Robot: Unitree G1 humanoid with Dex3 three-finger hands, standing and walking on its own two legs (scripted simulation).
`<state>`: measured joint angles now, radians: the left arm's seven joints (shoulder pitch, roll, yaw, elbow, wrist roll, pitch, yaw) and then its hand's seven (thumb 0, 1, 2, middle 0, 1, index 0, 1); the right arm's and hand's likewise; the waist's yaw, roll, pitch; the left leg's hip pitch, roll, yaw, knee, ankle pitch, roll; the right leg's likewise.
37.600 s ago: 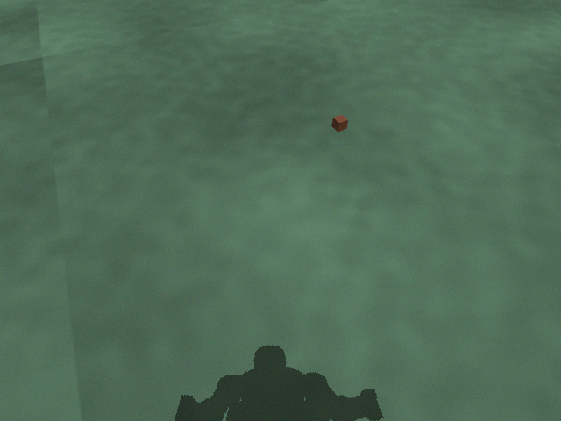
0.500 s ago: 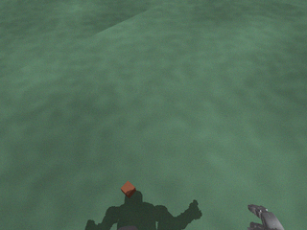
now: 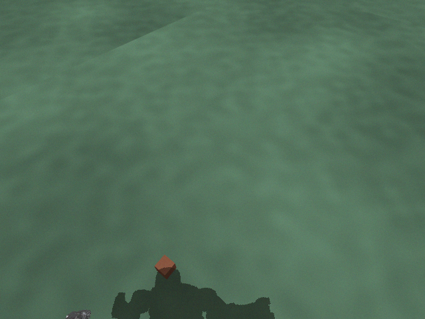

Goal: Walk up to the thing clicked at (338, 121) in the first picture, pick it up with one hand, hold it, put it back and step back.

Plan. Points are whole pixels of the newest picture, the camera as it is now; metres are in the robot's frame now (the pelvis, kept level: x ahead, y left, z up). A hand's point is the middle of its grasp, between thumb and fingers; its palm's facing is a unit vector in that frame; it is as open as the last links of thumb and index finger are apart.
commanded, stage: walk up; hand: left
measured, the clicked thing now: (165, 266) +0.44 +0.21 -0.75
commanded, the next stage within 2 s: none
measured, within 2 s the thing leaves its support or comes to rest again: neither
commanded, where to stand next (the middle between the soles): +0.06 -0.03 m, yaw +2 degrees
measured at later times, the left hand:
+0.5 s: hand out of the picture +0.07 +0.26 -0.15, palm faces -0.01 -0.93 -0.36, open 7.4 cm
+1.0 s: hand out of the picture -0.05 +0.26 -0.15, palm faces +0.00 -0.87 -0.49, open 7.4 cm
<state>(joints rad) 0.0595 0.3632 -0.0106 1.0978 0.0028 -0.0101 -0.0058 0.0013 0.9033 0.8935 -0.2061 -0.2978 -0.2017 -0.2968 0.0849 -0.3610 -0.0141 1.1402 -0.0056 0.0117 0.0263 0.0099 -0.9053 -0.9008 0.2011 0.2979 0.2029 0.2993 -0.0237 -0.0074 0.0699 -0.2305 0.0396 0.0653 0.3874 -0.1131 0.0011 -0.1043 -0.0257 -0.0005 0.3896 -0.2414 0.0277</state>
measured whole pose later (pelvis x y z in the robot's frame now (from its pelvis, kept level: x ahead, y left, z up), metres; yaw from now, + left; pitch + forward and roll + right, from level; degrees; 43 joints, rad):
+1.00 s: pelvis -0.07 -0.02 -0.02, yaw +2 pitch +0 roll +2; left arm 0.24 0.35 0.06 0.98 0.05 0.02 0.03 0.00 0.90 0.89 -0.21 -0.30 -0.20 -0.30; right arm 0.07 -0.41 -0.09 0.90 -0.02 0.09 0.02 0.01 -0.91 -0.90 0.20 0.30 0.20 0.30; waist 0.03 0.08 0.14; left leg -0.56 -0.11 -0.15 1.13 -0.43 -0.01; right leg -0.30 -0.03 -0.03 0.69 -0.38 -0.03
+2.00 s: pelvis -0.06 +0.02 -0.02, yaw +6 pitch -3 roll -1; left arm 0.16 0.41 0.06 0.93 0.00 0.05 0.01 0.00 0.90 0.89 -0.21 -0.30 -0.20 -0.30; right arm 0.27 -0.35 -0.03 0.99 -0.04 0.03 0.01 0.01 -0.90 -0.90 0.20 0.30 0.21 0.30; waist -0.02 -0.02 0.07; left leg -0.22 -0.01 -0.04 0.68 -0.41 0.01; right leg -0.47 0.01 0.10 0.91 -0.45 -0.02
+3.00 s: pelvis -0.09 +0.01 -0.02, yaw -1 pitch -2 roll +0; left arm 0.29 0.35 0.05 0.96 0.04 0.00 -0.01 0.00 0.90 0.89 -0.21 -0.30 -0.20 -0.30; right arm 0.25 -0.42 -0.06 0.96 -0.01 0.03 0.00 0.01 -0.91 -0.90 0.20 0.30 0.20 0.30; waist 0.01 0.04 0.06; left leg -0.38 -0.01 -0.05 0.79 -0.41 0.00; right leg -0.21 -0.02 0.03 0.64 -0.40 0.01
